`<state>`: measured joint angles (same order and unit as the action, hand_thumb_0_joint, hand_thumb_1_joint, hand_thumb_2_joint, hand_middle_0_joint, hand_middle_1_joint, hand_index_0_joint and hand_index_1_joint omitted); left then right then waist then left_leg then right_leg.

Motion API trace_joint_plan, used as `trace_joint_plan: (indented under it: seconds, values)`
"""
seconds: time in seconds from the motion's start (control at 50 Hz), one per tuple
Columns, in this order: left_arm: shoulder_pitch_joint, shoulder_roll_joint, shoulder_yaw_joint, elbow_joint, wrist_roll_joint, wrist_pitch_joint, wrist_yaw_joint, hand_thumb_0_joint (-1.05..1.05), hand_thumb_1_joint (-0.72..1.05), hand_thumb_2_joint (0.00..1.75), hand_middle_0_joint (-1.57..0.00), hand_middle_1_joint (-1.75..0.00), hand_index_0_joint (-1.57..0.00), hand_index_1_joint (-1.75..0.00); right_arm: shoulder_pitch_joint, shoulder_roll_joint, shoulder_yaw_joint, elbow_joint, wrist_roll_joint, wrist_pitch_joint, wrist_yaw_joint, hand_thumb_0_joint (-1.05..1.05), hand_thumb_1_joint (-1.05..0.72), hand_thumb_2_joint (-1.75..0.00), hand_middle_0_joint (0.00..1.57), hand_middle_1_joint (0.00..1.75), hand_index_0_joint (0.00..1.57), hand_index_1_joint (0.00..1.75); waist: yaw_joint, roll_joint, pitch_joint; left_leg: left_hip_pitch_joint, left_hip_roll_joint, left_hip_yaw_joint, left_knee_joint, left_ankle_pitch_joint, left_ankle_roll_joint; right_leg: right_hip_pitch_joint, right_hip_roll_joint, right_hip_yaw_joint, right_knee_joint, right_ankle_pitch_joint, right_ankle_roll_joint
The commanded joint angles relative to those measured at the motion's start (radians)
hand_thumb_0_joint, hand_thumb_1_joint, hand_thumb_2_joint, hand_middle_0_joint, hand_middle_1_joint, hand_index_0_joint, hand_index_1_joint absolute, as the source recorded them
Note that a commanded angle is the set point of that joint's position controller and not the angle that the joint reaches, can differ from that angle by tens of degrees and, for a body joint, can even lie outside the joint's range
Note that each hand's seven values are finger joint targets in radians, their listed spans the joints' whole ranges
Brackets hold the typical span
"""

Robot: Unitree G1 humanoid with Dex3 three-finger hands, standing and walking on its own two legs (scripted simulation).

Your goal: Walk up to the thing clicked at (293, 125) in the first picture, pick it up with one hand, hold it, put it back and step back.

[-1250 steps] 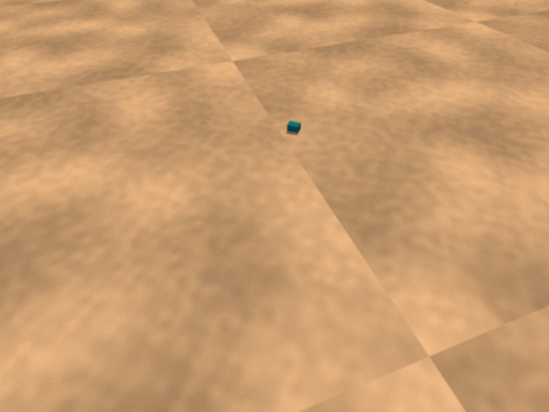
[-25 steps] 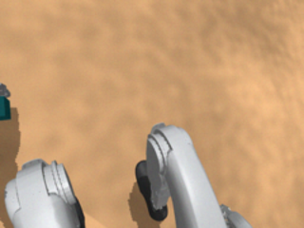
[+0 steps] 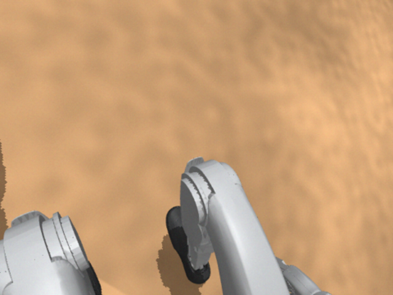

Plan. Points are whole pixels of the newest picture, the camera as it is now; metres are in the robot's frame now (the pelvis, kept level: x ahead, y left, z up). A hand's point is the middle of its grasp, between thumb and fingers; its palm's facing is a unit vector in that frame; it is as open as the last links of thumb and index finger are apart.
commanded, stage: rest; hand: left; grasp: from above
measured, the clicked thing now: out of the picture +0.46 +0.31 -0.26
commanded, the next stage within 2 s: open in 0.50 s
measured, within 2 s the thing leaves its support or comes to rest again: rests again in 0.26 s
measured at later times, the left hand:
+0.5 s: hand out of the picture +0.45 +0.30 -0.23, palm faces -0.46 -0.06 -0.89, open 8.1 cm
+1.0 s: hand out of the picture +0.45 +0.30 -0.23, palm faces -0.48 -0.07 -0.87, open 10.1 cm
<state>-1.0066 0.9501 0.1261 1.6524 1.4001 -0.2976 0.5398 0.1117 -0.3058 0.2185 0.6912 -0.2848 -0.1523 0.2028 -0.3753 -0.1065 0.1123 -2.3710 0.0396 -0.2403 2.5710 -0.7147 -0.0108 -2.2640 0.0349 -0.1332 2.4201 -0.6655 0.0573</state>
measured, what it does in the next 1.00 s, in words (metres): stands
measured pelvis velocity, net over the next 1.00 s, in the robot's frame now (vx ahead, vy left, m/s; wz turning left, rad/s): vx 0.00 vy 0.00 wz -0.02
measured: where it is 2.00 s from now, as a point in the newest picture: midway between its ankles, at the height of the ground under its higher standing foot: (146, 283)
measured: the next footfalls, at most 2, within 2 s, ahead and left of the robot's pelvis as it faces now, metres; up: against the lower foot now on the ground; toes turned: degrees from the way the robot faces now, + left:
none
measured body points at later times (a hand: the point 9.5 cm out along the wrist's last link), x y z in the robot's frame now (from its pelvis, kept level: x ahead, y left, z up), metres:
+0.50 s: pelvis +0.00 +0.00 +0.00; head +0.26 +0.12 +0.35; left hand +0.47 +0.30 -0.18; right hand +0.06 -0.26 -0.06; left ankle +0.06 +0.13 -0.26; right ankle +0.11 -0.12 -0.26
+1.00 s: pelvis +0.00 +0.00 +0.00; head +0.26 +0.12 +0.35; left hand +0.47 +0.30 -0.18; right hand +0.05 -0.25 -0.06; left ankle +0.06 +0.13 -0.26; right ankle +0.11 -0.12 -0.26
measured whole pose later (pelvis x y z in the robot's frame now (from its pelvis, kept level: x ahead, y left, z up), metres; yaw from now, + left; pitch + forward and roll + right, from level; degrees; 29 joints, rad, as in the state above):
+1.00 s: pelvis +0.00 +0.00 +0.00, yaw -1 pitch +27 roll -13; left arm -1.02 0.99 0.08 1.68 1.37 -0.32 0.56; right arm 0.10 -0.32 0.28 0.67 -0.28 -0.18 0.23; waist -0.39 -0.13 0.15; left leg -2.35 0.04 -0.26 2.57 -0.72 -0.01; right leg -2.24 0.04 -0.15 2.40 -0.66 0.06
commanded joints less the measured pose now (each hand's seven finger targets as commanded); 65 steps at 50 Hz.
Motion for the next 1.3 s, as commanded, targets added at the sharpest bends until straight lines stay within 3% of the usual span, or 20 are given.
trace_joint_plan:
  seconds: [0.0,0.04,0.14,0.16,0.18,0.3,0.34,0.42,0.58,0.68,0.74,0.76,0.86,0.92,1.02,1.08,1.1,1.12,1.18,1.28]
  values:
    - [-0.275,0.257,0.026,-0.13,-0.024,-0.019,0.046,0.0,0.71,0.25,-1.05,-0.23,-1.09,-0.19,0.194,-0.325,-0.091,0.006,0.001,0.004,-0.009,0.0,-0.9,-0.9,0.2,0.3,0.2,0.3,-0.025,0.495,-0.641,0.501,-0.006,0.12,-0.261,0.214,0.022,0.344,0.042,-0.115,-0.216,0.246,-0.078]
    - [-0.267,0.242,0.005,-0.114,-0.019,-0.02,0.049,0.0,0.71,0.27,-1.05,-0.23,-1.09,-0.2,0.181,-0.323,-0.087,-0.003,0.003,0.003,-0.008,0.0,-0.9,-0.9,0.2,0.3,0.2,0.3,-0.027,0.474,-0.63,0.491,-0.004,0.12,-0.252,0.201,0.023,0.341,0.044,-0.11,-0.214,0.24,-0.079]
    - [-0.272,0.249,0.003,-0.117,-0.019,-0.027,0.071,0.0,0.72,0.29,-1.07,-0.23,-1.09,-0.2,0.178,-0.324,-0.08,0.005,0.0,-0.002,-0.006,0.0,-0.9,-0.9,0.2,0.3,0.2,0.3,-0.028,0.495,-0.647,0.525,0.0,0.11,-0.259,0.222,0.019,0.343,0.05,-0.121,-0.209,0.258,-0.076]
    - [-0.272,0.237,-0.007,-0.096,-0.013,-0.025,0.071,0.0,0.72,0.29,-1.07,-0.22,-1.1,-0.19,0.183,-0.326,-0.071,-0.004,-0.003,-0.005,-0.003,0.0,-0.9,-0.9,0.2,0.3,0.2,0.3,-0.046,0.491,-0.623,0.523,-0.001,0.111,-0.248,0.234,0.018,0.334,0.045,-0.127,-0.202,0.27,-0.073]
    - [-0.274,0.237,-0.011,-0.108,-0.018,-0.027,0.077,0.0,0.73,0.28,-1.07,-0.22,-1.1,-0.19,0.164,-0.321,-0.07,0.001,-0.003,-0.006,-0.003,0.0,-0.9,-0.9,0.2,0.3,0.2,0.3,-0.032,0.498,-0.628,0.511,0.002,0.11,-0.255,0.216,0.019,0.34,0.05,-0.121,-0.207,0.255,-0.077]
    - [-0.281,0.248,-0.021,-0.089,-0.011,-0.015,0.099,0.0,0.74,0.28,-1.08,-0.22,-1.11,-0.19,0.155,-0.332,-0.063,-0.004,-0.005,-0.024,0.004,0.0,-0.9,-0.9,0.2,0.3,0.2,0.3,-0.04,0.502,-0.601,0.509,0.002,0.107,-0.264,0.183,0.017,0.329,0.05,-0.123,-0.207,0.228,-0.077]
    - [-0.299,0.212,-0.045,-0.106,-0.022,-0.011,0.1,0.0,0.73,0.26,-1.07,-0.22,-1.1,-0.18,0.149,-0.338,-0.064,-0.009,-0.005,-0.033,0.009,0.0,-0.9,-0.9,0.2,0.3,0.2,0.3,-0.048,0.498,-0.612,0.519,0.003,0.105,-0.264,0.207,0.016,0.337,0.052,-0.128,-0.209,0.253,-0.074]
    - [-0.273,0.255,-0.024,-0.065,-0.021,0.004,0.117,0.0,0.72,0.24,-1.05,-0.22,-1.09,-0.18,0.149,-0.341,-0.054,-0.002,-0.006,-0.04,0.012,0.0,-0.9,-0.9,0.2,0.3,0.2,0.3,-0.041,0.488,-0.612,0.498,0.004,0.103,-0.26,0.209,0.019,0.357,0.054,-0.127,-0.207,0.259,-0.073]
    - [-0.28,0.248,-0.019,-0.068,-0.033,0.025,0.108,0.0,0.71,0.25,-1.06,-0.2,-1.09,-0.18,0.151,-0.349,-0.058,-0.009,-0.001,-0.05,0.019,0.0,-0.9,-0.9,0.2,0.3,0.2,0.3,-0.05,0.508,-0.61,0.512,0.006,0.1,-0.264,0.219,0.015,0.36,0.052,-0.125,-0.205,0.272,-0.074]
    - [-0.281,0.262,-0.007,-0.079,-0.041,0.02,0.086,0.0,0.31,0.33,-0.74,-0.32,-0.77,-0.3,0.168,-0.347,-0.058,-0.011,0.003,-0.045,0.02,0.0,-0.89,-0.9,0.2,0.3,0.2,0.3,-0.055,0.505,-0.616,0.507,0.004,0.103,-0.263,0.218,0.02,0.38,0.049,-0.121,-0.217,0.269,-0.073]
    - [-0.267,0.23,-0.026,-0.069,-0.052,0.011,0.064,0.0,0.18,0.42,-0.67,-0.36,-0.68,-0.36,0.165,-0.34,-0.053,-0.014,0.004,-0.042,0.023,0.0,-0.89,-0.9,0.2,0.3,0.2,0.3,-0.063,0.492,-0.596,0.504,0.004,0.101,-0.255,0.225,0.019,0.366,0.048,-0.126,-0.208,0.273,-0.071]
    - [-0.275,0.247,-0.011,-0.092,-0.059,0.003,0.064,0.0,0.14,0.44,-0.64,-0.4,-0.65,-0.39,0.167,-0.342,-0.053,-0.008,0.005,-0.037,0.019,0.0,-0.89,-0.9,0.2,0.3,0.2,0.3,-0.055,0.496,-0.62,0.52,0.006,0.093,-0.264,0.246,0.017,0.376,0.051,-0.133,-0.214,0.287,-0.072]
    - [-0.276,0.26,-0.017,-0.097,-0.056,-0.019,0.058,0.0,0.06,0.52,-0.55,-0.5,-0.56,-0.49,0.168,-0.341,-0.045,-0.016,0.005,-0.022,0.016,0.0,-0.89,-0.9,0.2,0.3,0.2,0.3,-0.053,0.496,-0.623,0.512,0.004,0.097,-0.26,0.233,0.018,0.387,0.051,-0.129,-0.218,0.28,-0.072]
    - [-0.261,0.236,-0.044,-0.08,-0.051,-0.025,0.055,0.0,0.01,0.56,-0.5,-0.55,-0.51,-0.54,0.151,-0.333,-0.035,-0.019,0.002,-0.026,0.018,0.0,-0.89,-0.9,0.2,0.3,0.2,0.3,-0.058,0.483,-0.589,0.495,0.005,0.098,-0.25,0.212,0.02,0.365,0.054,-0.126,-0.215,0.261,-0.07]
    - [-0.27,0.274,-0.02,-0.093,-0.037,-0.032,0.081,0.0,-0.06,0.62,-0.44,-0.6,-0.45,-0.59,0.167,-0.341,-0.036,-0.019,0.002,-0.023,0.011,0.0,-0.89,-0.9,0.2,0.3,0.2,0.3,-0.051,0.478,-0.598,0.486,0.005,0.094,-0.27,0.203,0.021,0.368,0.055,-0.128,-0.226,0.244,-0.074]
    - [-0.286,0.246,-0.042,-0.105,-0.037,-0.027,0.086,0.0,-0.08,0.63,-0.4,-0.64,-0.42,-0.63,0.156,-0.353,-0.046,-0.024,0.0,-0.029,0.011,0.0,-0.89,-0.9,0.2,0.3,0.2,0.3,-0.053,0.492,-0.596,0.499,0.007,0.091,-0.276,0.192,0.018,0.348,0.057,-0.135,-0.227,0.234,-0.073]
    - [-0.273,0.265,-0.026,-0.071,-0.035,-0.022,0.092,0.0,-0.09,0.65,-0.4,-0.64,-0.41,-0.63,0.159,-0.348,-0.04,-0.023,0.002,-0.031,0.011,0.0,-0.89,-0.9,0.2,0.3,0.2,0.3,-0.053,0.49,-0.593,0.507,0.007,0.084,-0.275,0.193,0.016,0.341,0.053,-0.139,-0.215,0.236,-0.075]
    - [-0.271,0.237,-0.052,-0.067,-0.032,-0.017,0.088,0.0,-0.1,0.65,-0.39,-0.64,-0.4,-0.63,0.148,-0.354,-0.041,-0.035,0.002,-0.035,0.012,0.0,-0.89,-0.9,0.2,0.3,0.2,0.3,-0.056,0.482,-0.574,0.493,0.005,0.087,-0.271,0.185,0.017,0.323,0.051,-0.138,-0.214,0.229,-0.073]
    - [-0.276,0.268,-0.026,-0.065,-0.035,-0.007,0.098,0.0,-0.12,0.67,-0.36,-0.68,-0.38,-0.66,0.16,-0.341,-0.032,-0.022,0.0,-0.036,0.011,0.0,-0.89,-0.9,0.2,0.3,0.2,0.3,-0.054,0.474,-0.589,0.473,0.008,0.093,-0.262,0.186,0.023,0.361,0.055,-0.129,-0.226,0.238,-0.071]
    - [-0.278,0.262,-0.027,-0.079,-0.036,0.005,0.086,0.0,-0.17,0.71,-0.32,-0.71,-0.33,-0.69,0.169,-0.358,-0.042,-0.026,0.004,-0.046,0.014,0.0,-0.89,-0.9,0.2,0.3,0.2,0.3,-0.063,0.502,-0.582,0.506,0.008,0.088,-0.267,0.215,0.016,0.343,0.052,-0.135,-0.208,0.259,-0.073]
